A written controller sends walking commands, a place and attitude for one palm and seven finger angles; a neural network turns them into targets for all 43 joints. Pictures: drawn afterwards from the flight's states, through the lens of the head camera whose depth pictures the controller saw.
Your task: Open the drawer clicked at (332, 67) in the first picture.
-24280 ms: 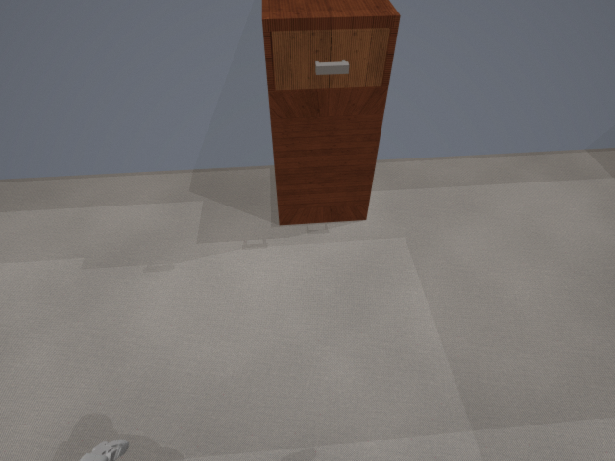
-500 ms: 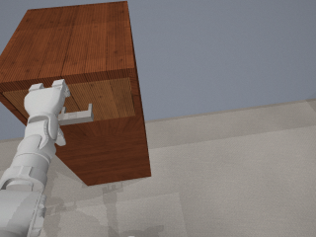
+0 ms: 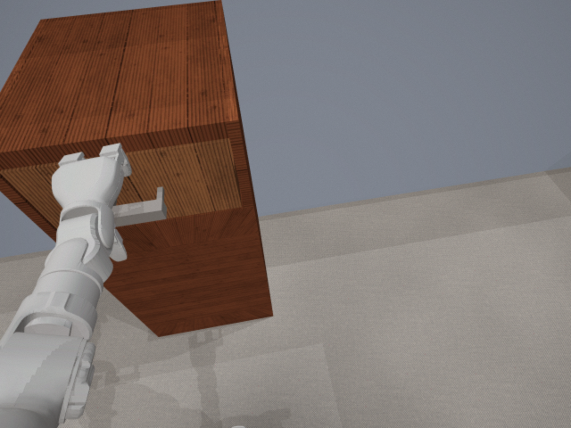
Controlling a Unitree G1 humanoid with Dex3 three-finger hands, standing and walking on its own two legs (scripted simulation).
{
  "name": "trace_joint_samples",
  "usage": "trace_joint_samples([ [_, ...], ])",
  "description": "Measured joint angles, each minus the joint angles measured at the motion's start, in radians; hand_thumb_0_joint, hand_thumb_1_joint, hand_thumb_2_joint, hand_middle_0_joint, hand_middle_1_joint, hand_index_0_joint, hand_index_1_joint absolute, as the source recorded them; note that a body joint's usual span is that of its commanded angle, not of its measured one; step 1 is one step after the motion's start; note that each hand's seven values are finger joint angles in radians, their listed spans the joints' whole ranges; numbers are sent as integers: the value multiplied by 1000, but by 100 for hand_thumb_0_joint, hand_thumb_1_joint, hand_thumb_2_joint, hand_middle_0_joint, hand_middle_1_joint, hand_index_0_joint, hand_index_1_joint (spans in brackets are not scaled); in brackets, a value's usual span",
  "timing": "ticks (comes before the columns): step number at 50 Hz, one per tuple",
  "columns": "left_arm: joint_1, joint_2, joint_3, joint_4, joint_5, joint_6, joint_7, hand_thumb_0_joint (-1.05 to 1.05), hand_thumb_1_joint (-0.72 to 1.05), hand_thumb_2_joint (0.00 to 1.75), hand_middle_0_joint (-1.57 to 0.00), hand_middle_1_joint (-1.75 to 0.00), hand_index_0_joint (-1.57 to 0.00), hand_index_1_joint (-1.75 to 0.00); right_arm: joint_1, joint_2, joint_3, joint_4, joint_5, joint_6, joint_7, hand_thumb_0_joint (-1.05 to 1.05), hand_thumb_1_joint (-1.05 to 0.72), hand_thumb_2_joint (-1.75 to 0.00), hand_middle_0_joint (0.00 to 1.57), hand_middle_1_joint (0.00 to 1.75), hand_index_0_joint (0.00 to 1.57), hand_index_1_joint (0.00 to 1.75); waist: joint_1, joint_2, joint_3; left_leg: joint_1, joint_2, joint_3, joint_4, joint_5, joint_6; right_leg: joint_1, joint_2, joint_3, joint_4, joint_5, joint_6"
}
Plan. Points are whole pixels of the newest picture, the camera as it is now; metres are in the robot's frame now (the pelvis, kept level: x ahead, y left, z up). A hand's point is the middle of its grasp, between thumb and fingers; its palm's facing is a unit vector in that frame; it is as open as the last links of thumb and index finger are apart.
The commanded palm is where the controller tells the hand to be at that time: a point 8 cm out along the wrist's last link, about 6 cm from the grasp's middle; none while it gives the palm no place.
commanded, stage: re-aim the fingers above the handle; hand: left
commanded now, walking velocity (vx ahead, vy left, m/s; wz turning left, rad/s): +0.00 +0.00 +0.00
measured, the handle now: (135, 204) +0.49 +0.26 +0.00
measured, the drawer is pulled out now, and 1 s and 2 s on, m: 0.00 0.00 0.00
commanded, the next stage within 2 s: lower the fingers behind the handle in 0.88 s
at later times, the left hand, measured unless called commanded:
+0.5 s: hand (114, 203) +0.44 +0.26 +0.06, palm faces +0.08 +0.02 -1.00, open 13.7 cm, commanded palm +0.40 +0.27 +0.12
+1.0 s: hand (115, 198) +0.44 +0.26 +0.07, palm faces +0.14 +0.02 -0.99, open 13.8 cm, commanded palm +0.41 +0.28 +0.12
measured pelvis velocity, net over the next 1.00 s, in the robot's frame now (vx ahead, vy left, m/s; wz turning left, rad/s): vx -0.01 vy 0.00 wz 0.01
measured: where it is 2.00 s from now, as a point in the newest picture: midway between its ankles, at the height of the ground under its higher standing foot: outside the picture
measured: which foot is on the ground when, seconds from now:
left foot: down 0.00-1.00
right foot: down 0.00-1.00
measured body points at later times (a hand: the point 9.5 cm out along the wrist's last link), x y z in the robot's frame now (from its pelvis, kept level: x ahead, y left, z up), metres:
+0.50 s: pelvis +0.00 +0.00 +0.00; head +0.06 -0.03 +0.44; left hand +0.43 +0.25 +0.12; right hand +0.07 -0.26 -0.15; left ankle +0.03 +0.12 -0.71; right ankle -0.05 -0.13 -0.71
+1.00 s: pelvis -0.01 +0.00 -0.01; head +0.06 -0.02 +0.44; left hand +0.43 +0.25 +0.12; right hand +0.07 -0.27 -0.14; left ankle +0.03 +0.12 -0.71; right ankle -0.05 -0.13 -0.71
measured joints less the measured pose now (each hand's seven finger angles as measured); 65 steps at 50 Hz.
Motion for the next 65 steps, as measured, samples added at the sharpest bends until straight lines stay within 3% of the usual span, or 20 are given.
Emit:
trace_joint_samples([
  [4, -9, 62, -16, 37, -28, 6, -89, 0, -49, 30, -35, -122, -34, -121, 37, -2, -9, 0, 3, -12, -9, 1, -91, -90, 20, 30, 20, 30, 0, -9, -1, 18, -3, -18, -15, 5, -3, 29, -1, -19, -25, 4, -5],
  [9, 16, 53, -114, -85, -58, -106, -179, 0, -49, 30, -33, -121, -33, -120, 75, -25, -43, 6, -9, -31, -12, 1, -91, -90, 20, 30, 20, 30, 20, -18, 10, 21, -11, -44, 0, -2, -4, 53, -4, -46, -33, -2, -7],
  [12, 38, 6, -112, -150, -58, -194, -164, 0, -49, 30, -32, -120, -32, -120, 61, -39, -55, 9, -15, -35, -10, 1, -91, -90, 20, 30, 20, 30, 19, -22, 14, 9, -12, -44, 19, -11, -2, 41, -5, -45, -16, -10, -5],
  [15, 39, -28, -65, -156, -24, -235, -89, 0, -49, 30, -32, -120, -32, -120, 31, -42, -54, 0, -16, -37, -4, 1, -91, -90, 20, 30, 20, 30, 3, -27, 13, -21, -8, -34, 40, -18, -1, 4, -2, -35, 13, -17, -4],
  [19, 34, -29, -13, -150, 21, -201, 23, 0, -49, 30, -38, -124, -32, -120, -1, -32, -45, -14, -24, -37, 6, 1, -91, -90, 20, 30, 20, 30, -9, -21, 11, -60, 1, -20, 58, -21, -3, -46, 5, -20, 43, -20, -5],
  [23, 51, -31, 0, -129, 30, -81, 78, 0, -48, 30, -41, -126, -34, -121, -15, -17, -31, -5, -19, -26, 13, 1, -91, -90, 20, 30, 20, 30, 4, -1, 4, -49, 7, -6, 44, -17, -4, -45, 8, -5, 36, -13, -3],
  [27, 56, 1, 19, -74, -11, 34, 26, 0, -48, 30, -38, -124, -34, -121, -8, 0, -15, 9, -4, -15, 7, 1, -91, -90, 20, 30, 20, 30, 13, 10, -8, 0, 6, -6, 7, -7, -6, 3, 6, -5, 3, -5, -6],
  [31, 37, 48, -38, -37, -51, 68, -96, 0, -48, 30, -35, -122, -33, -120, 15, 4, -8, 9, 5, -18, -1, 1, -91, -90, 20, 30, 20, 30, 18, 4, -11, 46, -3, -27, -22, 2, -7, 61, 0, -28, -34, 0, -10],
  [33, 28, 54, -93, -56, -68, 37, -167, 0, -49, 30, -34, -121, -33, -120, 24, -2, -12, 5, 3, -25, -6, 1, -91, -90, 21, 30, 20, 30, 23, -3, -3, 60, -10, -41, -26, 5, -7, 84, -4, -43, -45, 1, -11],
  [37, 39, 26, -137, -133, -78, -110, -240, 0, -49, 30, -33, -121, -32, -120, 19, -25, -25, -7, -8, -35, -14, 1, -91, -90, 21, 30, 20, 30, 27, -17, 17, 57, -16, -53, -13, 4, -8, 87, -9, -56, -36, -4, -11],
  [40, 52, -11, -106, -173, -56, -221, -202, 0, -49, 30, -32, -120, -32, -120, -1, -38, -37, -19, -13, -40, -15, 1, -91, -90, 20, 30, 20, 30, 22, -26, 23, 23, -13, -48, 14, -3, -7, 50, -6, -50, -6, -10, -10],
  [43, 53, -25, -36, -191, -11, -268, -93, 0, -49, 30, -32, -120, -32, -120, -20, -40, -45, -30, -21, -46, -13, 1, -91, -90, 20, 30, 20, 30, 8, -30, 20, -29, -7, -38, 48, -12, -7, -8, 0, -39, 34, -19, -9],
  [46, 31, -5, 9, -178, 28, -204, 33, 0, -49, 30, -33, -120, -33, -120, -28, -35, -46, -31, -24, -47, -9, 1, -91, -90, 20, 30, 20, 30, 1, -24, 19, -71, -1, -32, 70, -16, -8, -55, 5, -32, 61, -23, -8],
  [49, 12, 6, -7, -132, 33, -110, 88, 0, -48, 30, -37, -124, -32, -120, -25, -29, -39, -9, -22, -35, 2, 1, -91, -90, 20, 30, 20, 30, 10, -11, 11, -80, 2, -25, 69, -15, -7, -68, 6, -25, 61, -20, -5],
  [51, 3, 3, -25, -91, 17, -48, 76, 0, -48, 30, -38, -124, -33, -121, -18, -25, -29, 7, -14, -21, 8, 1, -91, -90, 20, 30, 20, 30, 14, -1, 5, -65, 2, -22, 54, -11, -6, -55, 6, -21, 46, -14, -4],
  [53, -13, 9, -24, -25, -5, 21, 26, 0, -48, 30, -37, -124, -33, -122, -11, -17, -14, 18, -6, -8, 7, 1, -91, -90, 20, 30, 20, 30, 10, 3, -1, -41, 1, -19, 32, -5, -5, -32, 4, -18, 26, -7, -4],
  [56, -30, 42, -15, 62, -37, 54, -72, 0, -49, 30, -36, -123, -33, -122, 9, -5, 2, 19, 3, -3, -2, 1, -91, -90, 20, 30, 20, 30, -5, -1, -4, -7, 0, -19, 4, 3, -3, 2, 2, -20, -3, 1, -4],
  [58, -33, 71, -23, 80, -41, 20, -138, 0, -49, 30, -35, -122, -33, -121, 27, -1, 5, 12, 1, -10, -11, 1, -91, -90, 20, 30, 20, 30, -13, -9, 0, 4, -2, -25, -3, 5, -3, 17, 2, -25, -14, 4, -5],
  [61, -22, 100, -41, 40, -28, -89, -198, 0, -49, 30, -34, -121, -33, -121, 54, -6, -7, 2, -8, -23, -21, 1, -91, -90, 21, 30, 20, 30, -12, -19, 6, -10, -1, -34, 10, 1, -5, 12, 3, -34, -11, 1, -7],
  [65, 15, 88, -16, -55, -21, -246, -186, 0, -49, 30, -33, -121, -32, -120, 70, -24, -38, -3, -19, -30, -21, 1, -91, -90, 21, 30, 20, 30, -2, -25, 10, -59, 2, -35, 55, -17, -3, -32, 7, -35, 23, -11, -4],
])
